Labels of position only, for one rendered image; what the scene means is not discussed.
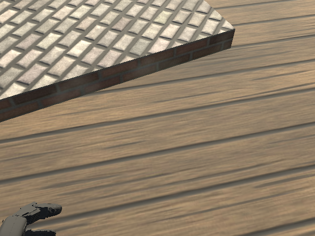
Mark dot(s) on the robot left hand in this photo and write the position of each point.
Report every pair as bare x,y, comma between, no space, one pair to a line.
16,224

